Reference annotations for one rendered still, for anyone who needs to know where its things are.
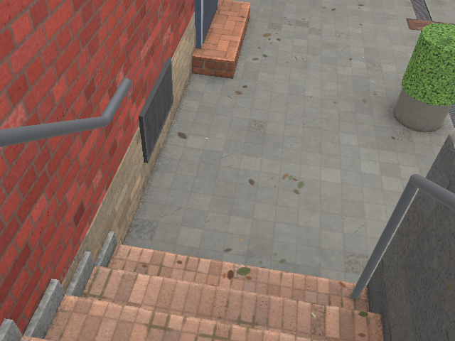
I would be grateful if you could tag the stairs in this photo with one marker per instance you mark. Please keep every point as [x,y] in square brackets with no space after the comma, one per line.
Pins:
[150,295]

